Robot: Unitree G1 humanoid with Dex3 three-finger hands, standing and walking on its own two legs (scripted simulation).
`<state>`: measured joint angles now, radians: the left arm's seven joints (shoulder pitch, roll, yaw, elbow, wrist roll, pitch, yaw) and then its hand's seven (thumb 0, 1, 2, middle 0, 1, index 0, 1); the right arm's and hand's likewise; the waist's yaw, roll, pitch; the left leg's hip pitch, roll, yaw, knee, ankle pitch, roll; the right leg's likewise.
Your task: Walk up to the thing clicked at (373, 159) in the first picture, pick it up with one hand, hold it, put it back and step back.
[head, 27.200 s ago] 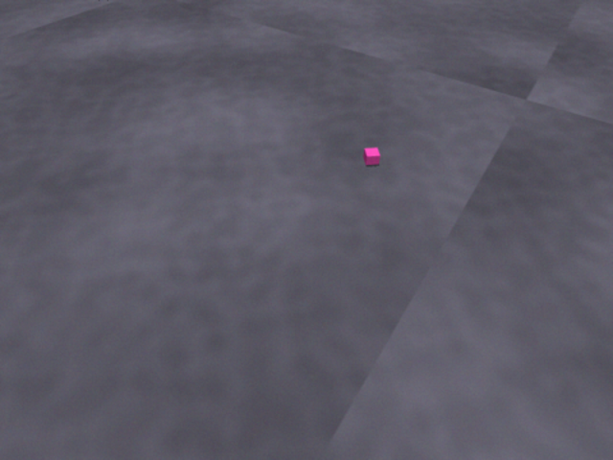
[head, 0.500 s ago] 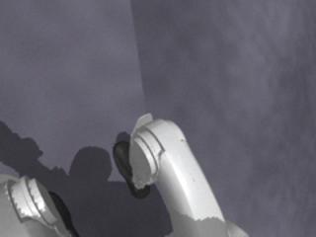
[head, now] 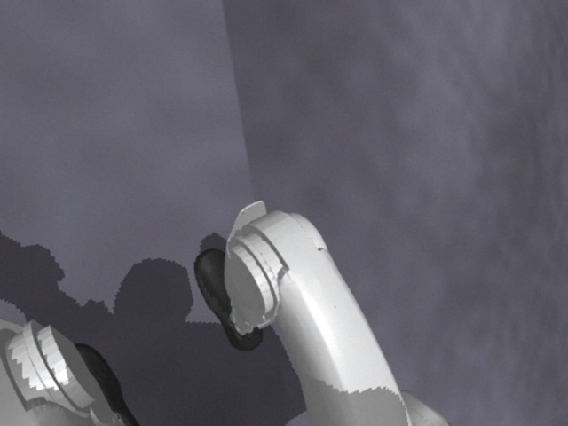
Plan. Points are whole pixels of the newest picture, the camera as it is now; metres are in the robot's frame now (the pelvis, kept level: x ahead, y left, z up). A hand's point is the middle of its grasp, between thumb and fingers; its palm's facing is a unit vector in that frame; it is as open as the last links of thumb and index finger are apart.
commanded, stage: open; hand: left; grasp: from above
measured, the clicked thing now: out of the picture +0.50 +0.31 -0.30
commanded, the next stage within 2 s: withdraw in 0.66 s
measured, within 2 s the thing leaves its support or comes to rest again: neither
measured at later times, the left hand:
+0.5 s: hand out of the picture +0.49 +0.31 -0.27, palm faces -0.33 -0.30 -0.89, open 13.4 cm
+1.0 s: hand out of the picture +0.52 +0.31 -0.24, palm faces -0.26 -0.27 -0.93, open 13.7 cm
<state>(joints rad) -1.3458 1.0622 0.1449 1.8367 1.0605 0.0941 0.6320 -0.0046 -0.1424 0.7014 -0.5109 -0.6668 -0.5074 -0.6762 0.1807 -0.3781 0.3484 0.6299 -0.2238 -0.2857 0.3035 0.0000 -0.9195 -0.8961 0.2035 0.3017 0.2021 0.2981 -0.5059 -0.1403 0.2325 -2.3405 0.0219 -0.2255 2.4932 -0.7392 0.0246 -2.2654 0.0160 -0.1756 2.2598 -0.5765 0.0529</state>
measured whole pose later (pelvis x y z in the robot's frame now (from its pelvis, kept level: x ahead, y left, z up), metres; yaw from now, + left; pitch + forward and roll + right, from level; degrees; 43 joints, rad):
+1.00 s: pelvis +0.00 +0.00 +0.01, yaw +0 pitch +33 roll -15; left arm -1.30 1.02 0.15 1.63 1.06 0.11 0.56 0.00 -0.49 0.96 -0.18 -0.97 -0.17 -0.99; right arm 0.21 -0.37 0.32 0.64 -0.20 -0.26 0.30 0.00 -0.93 -0.90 0.20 0.30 0.20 0.30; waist -0.48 -0.12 0.20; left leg -2.34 0.02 -0.22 2.46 -0.74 0.01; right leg -2.27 0.02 -0.18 2.24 -0.58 0.04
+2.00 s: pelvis +0.01 -0.01 +0.04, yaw +8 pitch +38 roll -8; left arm -0.96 0.72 0.10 1.15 0.99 0.01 0.17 0.00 -0.16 0.88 -0.22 -0.69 -0.21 -0.70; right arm 0.28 -0.26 0.11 0.62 -0.09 0.03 0.12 0.00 -0.90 -0.89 0.21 0.30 0.21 0.30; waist -0.27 0.05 -0.07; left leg -2.28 0.00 -0.10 2.32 -0.71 0.01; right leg -2.25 -0.02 -0.07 2.20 -0.61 0.03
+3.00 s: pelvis +0.08 +0.00 +0.38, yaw +15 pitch +14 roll -3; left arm 0.39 0.22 0.05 -0.01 -0.07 0.42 0.07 0.01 0.91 0.89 -0.20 -0.30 -0.20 -0.30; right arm 0.30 -0.22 0.04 0.55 0.04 -0.16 -0.17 0.01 -0.91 -0.89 0.21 0.30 0.21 0.30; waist -0.08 0.04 -0.18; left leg -0.81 0.03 -0.06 1.08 -0.51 -0.01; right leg -0.80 0.00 -0.06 1.01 -0.45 0.01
